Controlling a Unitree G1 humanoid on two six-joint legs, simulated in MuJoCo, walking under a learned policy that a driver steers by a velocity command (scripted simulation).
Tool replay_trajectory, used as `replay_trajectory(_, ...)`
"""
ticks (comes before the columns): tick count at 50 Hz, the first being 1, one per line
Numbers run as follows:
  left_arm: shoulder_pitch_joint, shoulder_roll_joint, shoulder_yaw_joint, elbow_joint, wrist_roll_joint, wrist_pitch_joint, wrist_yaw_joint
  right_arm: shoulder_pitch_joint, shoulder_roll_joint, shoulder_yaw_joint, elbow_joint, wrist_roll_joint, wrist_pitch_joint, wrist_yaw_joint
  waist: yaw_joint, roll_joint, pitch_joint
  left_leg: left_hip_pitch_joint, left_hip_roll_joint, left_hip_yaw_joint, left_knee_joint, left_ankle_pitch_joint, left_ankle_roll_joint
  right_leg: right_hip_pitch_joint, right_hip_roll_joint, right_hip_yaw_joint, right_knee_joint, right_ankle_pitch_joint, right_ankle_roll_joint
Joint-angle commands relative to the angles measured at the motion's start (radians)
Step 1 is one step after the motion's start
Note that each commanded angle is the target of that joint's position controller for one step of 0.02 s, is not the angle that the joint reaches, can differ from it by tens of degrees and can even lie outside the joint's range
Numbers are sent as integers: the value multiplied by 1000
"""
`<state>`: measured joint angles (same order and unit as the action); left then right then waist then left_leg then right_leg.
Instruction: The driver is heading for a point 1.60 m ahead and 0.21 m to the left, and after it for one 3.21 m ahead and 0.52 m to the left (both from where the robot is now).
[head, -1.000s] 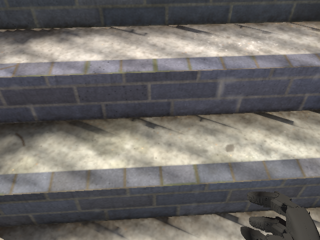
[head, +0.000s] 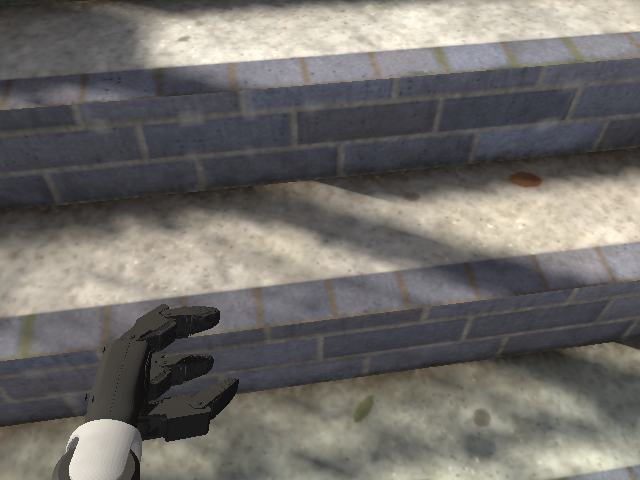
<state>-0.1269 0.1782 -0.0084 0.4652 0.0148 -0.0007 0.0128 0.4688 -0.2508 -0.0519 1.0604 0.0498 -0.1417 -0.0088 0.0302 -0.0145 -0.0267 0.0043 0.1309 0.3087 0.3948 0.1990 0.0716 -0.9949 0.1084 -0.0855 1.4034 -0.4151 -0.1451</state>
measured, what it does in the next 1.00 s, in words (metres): climbs, turning left: left foot 0.19 m higher, then right foot 0.19 m higher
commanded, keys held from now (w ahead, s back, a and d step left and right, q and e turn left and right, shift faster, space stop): w+e+shift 0.06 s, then w+q+shift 0.86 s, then w+e+shift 0.08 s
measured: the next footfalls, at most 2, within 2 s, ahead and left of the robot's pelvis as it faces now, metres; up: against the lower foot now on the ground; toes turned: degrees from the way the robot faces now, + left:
left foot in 0.38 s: +0.39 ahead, +0.04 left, +0.38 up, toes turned +1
right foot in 0.68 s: +0.71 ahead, -0.06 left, +0.57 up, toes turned +8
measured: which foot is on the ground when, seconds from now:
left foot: down 0.00-0.00, up 0.02-0.36, down 0.38-0.70, up 0.72-1.00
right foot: down 0.00-0.36, up 0.38-0.66, down 0.68-1.00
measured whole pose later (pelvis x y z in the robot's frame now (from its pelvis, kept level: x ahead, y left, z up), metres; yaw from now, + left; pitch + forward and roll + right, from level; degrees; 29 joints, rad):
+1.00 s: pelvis +0.75 +0.10 +0.54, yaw +24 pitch +5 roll +2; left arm 0.46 0.23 0.04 1.08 -0.01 -0.13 0.01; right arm -0.20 -0.10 0.02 0.39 0.00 -0.01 -0.01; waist -0.04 -0.04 -0.06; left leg -1.33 0.00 0.03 1.82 -0.35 0.19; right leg 0.05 -0.11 -0.28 0.16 -0.18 0.00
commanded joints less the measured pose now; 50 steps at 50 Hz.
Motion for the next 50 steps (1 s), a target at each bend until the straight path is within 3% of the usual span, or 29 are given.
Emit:
replay_trajectory(1,384,253,132,106,-26,-2,-39,-322,-173,-58,-350,-31,-44,51,167,-21,-302,-310,-28,-210,928,255,27,810,70,304,-693,102,-117)
replay_trajectory(2,245,293,142,89,-13,13,-12,-350,-44,-14,-491,-81,-24,82,55,-286,-278,-792,-272,-295,1540,-304,-62,894,-108,891,-943,184,-312)
replay_trajectory(3,292,288,136,107,-6,10,13,-432,18,20,-583,-149,-25,69,58,-106,-302,-996,-249,-398,1893,-383,-36,947,-147,1001,-1011,-19,-342)
replay_trajectory(5,477,230,109,277,25,-38,-1,-451,164,89,-646,-167,-15,18,-8,3,-39,-1240,-172,-409,2038,-458,17,858,-143,776,-987,254,-178)
replay_trajectory(8,460,92,59,366,24,-93,-29,-398,153,96,-610,-124,17,-14,-83,25,33,-1266,-159,-321,2087,-532,57,709,-165,458,-1027,430,-60)
replay_trajectory(12,530,83,41,482,3,-142,-43,-695,189,131,-739,-76,60,-51,-86,53,174,-1251,-119,-232,1653,-724,91,529,-200,227,-1348,487,27)
replay_trajectory(14,390,115,39,413,-66,-140,0,-518,74,104,-663,-60,83,-26,-176,51,-52,-478,-167,-88,1208,-564,80,306,-156,46,-1417,1301,-2)
replay_trajectory(15,391,234,71,400,-108,-160,14,-388,64,96,-602,-46,84,-33,-226,-4,-221,-250,-231,-58,1170,-503,48,387,-224,58,-1297,1824,-45)
replay_trajectory(16,352,391,117,380,-112,-191,20,-256,17,66,-550,-25,118,-49,-294,-54,-358,-222,-250,-52,1143,-496,32,593,-286,37,-1150,2286,-34)
replay_trajectory(17,295,411,139,354,-100,-211,10,-109,-38,39,-504,-9,128,-46,-334,-122,-420,-263,-226,-64,994,-541,49,790,-354,75,-925,2433,-12)
replay_trajectory(18,262,369,145,313,-107,-209,-1,-88,-116,23,-473,-16,104,-22,-343,-23,-419,-270,-279,-97,636,-533,64,925,-290,73,-581,2344,32)
replay_trajectory(19,192,309,145,244,-66,-198,0,3,-122,-8,-420,15,93,-8,-399,73,-367,-172,-214,-340,192,-410,166,826,-149,51,-37,1654,70)
replay_trajectory(20,176,98,81,168,68,-187,-15,-70,-94,-31,-296,-4,96,5,-225,333,-169,-52,-187,-605,272,99,226,249,54,108,535,301,141)
replay_trajectory(21,307,-22,44,70,88,-184,-18,-171,-68,-15,-337,-58,102,0,-47,185,-287,69,-33,-952,167,186,322,-41,59,250,910,238,105)
replay_trajectory(22,245,-61,14,16,84,-174,-25,-160,-15,-4,-313,-76,98,-3,-39,63,-224,16,22,-1116,37,-358,335,-202,29,230,1078,187,68)
replay_trajectory(24,175,-162,-46,-26,109,-148,-16,-115,30,8,-229,-88,76,9,18,-70,111,-209,-34,-850,-15,-474,221,-448,-61,178,1170,87,13)
replay_trajectory(26,52,-144,-68,-77,58,-109,-6,-175,66,35,-211,-77,39,11,59,-127,322,-623,-139,-596,-138,-423,62,-318,-105,59,802,73,41)
replay_trajectory(28,-113,-157,-86,-163,52,-77,23,-76,61,38,-145,-75,1,6,-3,14,279,-657,-126,-634,-249,-74,97,-321,-109,-31,897,-65,53)
replay_trajectory(31,-22,-46,-86,-154,2,-78,46,-27,-67,-2,-159,29,20,-28,32,-101,-58,-845,-176,-506,-371,562,146,722,-57,-124,13,-37,43)
replay_trajectory(33,321,68,-10,-95,-24,-63,67,-119,-314,-85,-263,1,-29,-37,240,72,-410,-452,-3,-632,76,1527,147,921,-48,54,-150,-85,27)
replay_trajectory(34,504,132,31,-24,-19,-64,53,-243,-331,-112,-305,-13,-36,-19,344,65,-536,-280,-13,-630,367,1607,129,956,-44,105,-359,-69,15)
replay_trajectory(35,552,234,73,63,12,-66,28,-271,-200,-96,-327,-32,-53,16,292,-158,-543,-297,-165,-544,725,918,101,993,-170,317,-614,-143,-31)
replay_trajectory(36,391,292,103,69,26,-68,53,-286,-102,-89,-400,-40,-58,48,176,-489,-529,-685,-359,-476,1394,-154,0,1026,-454,972,-985,30,-251)
replay_trajectory(37,308,171,90,68,18,-64,45,-286,-44,-69,-458,-125,-45,51,100,-204,-462,-853,-276,-495,1725,-212,41,979,-474,981,-988,-284,-232)
replay_trajectory(40,373,-54,42,344,29,-119,20,-363,191,29,-551,-136,45,27,-74,117,25,-1200,-169,-499,1978,-324,138,696,-419,525,-969,-202,-48)
replay_trajectory(43,399,-58,35,458,37,-151,-5,-408,208,57,-580,-54,104,20,-130,51,173,-1345,-137,-458,1941,-568,114,657,-412,109,-1150,117,66)
replay_trajectory(46,387,16,38,520,47,-175,-23,-642,179,62,-695,-53,142,-29,-152,6,232,-1339,-158,-368,1905,-675,122,567,-384,-96,-1352,295,73)
replay_trajectory(49,423,140,50,516,-49,-157,4,-564,130,98,-698,-46,145,5,-200,35,117,-720,-119,-155,1095,-512,124,382,-272,-242,-1593,582,1)
replay_trajectory(50,439,191,47,454,-96,-163,23,-449,74,76,-610,-62,133,28,-181,44,-89,-384,-226,-71,1079,-458,95,456,-290,-205,-1463,1338,-63)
